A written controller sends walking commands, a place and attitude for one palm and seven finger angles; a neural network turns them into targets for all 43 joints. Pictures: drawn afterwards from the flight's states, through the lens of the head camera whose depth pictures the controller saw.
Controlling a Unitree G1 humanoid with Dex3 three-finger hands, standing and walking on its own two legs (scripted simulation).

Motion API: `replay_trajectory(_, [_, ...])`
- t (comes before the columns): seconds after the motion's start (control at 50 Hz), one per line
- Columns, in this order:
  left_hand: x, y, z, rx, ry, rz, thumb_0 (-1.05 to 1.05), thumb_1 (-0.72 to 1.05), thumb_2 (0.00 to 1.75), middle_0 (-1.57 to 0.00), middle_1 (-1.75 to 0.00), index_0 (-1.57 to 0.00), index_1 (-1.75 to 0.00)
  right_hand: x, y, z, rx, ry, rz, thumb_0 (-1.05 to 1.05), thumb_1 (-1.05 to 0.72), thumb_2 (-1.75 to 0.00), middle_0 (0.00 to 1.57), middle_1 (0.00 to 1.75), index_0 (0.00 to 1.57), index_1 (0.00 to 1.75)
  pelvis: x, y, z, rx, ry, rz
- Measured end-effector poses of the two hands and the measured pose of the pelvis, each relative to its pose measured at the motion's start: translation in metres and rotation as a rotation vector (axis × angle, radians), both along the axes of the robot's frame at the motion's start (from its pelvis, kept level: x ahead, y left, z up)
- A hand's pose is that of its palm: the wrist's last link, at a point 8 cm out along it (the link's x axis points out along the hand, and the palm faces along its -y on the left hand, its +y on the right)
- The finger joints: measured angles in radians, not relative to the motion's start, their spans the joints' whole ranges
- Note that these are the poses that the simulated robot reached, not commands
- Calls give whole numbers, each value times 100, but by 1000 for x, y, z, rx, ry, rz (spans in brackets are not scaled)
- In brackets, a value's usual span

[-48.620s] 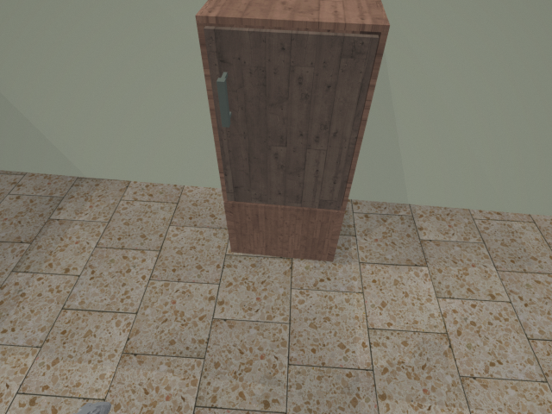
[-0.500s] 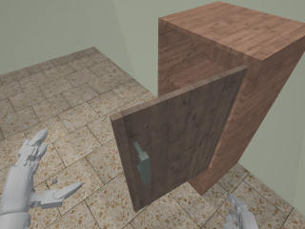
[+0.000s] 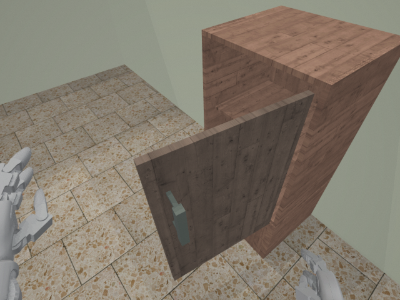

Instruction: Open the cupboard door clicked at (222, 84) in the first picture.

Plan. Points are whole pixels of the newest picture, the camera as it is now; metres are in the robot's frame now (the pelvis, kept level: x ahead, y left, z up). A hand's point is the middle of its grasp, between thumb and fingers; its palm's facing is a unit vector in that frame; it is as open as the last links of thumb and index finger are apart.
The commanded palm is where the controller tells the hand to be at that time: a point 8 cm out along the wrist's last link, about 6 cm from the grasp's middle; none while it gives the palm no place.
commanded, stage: draw the hand back to the body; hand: left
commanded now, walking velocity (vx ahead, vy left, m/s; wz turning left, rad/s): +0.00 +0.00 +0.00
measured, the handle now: (177, 218) +0.28 +0.09 +0.01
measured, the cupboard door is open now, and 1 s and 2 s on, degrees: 82 82 82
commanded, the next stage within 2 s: step back with the hand held close in 0.20 s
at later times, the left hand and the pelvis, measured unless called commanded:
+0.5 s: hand (37, 217) +0.18 +0.27 +0.16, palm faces +0.43 -0.78 -0.46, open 7.4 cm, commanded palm +0.12 +0.31 +0.17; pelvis -0.02 +0.01 +0.00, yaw -1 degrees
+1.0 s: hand (2, 263) +0.12 +0.29 +0.15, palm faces +0.43 -0.77 -0.46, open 7.4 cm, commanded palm +0.05 +0.33 +0.17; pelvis -0.09 +0.03 -0.02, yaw -1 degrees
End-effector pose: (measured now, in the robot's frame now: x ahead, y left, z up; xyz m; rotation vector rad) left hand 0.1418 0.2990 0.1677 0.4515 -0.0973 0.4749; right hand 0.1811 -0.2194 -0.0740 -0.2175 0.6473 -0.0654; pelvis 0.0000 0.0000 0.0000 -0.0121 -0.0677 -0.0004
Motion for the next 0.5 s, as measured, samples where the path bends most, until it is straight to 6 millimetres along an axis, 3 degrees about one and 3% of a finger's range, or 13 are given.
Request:
replay_trajectory(0.18, [-4,-5,0,3,-1,-20,1,88,89,-21,-31,-21,-30,-10,-3,-2,-2,13,-13,1,-90,-90,20,30,21,30,-3,-2,1,0,-14,-2])
replay_trajectory(0.5, [-4,10,9,84,-17,-49,1,89,90,-21,-31,-21,-30,-32,-5,-1,-9,53,-57,1,-90,-90,20,30,21,30,-24,6,2,-6,33,-9])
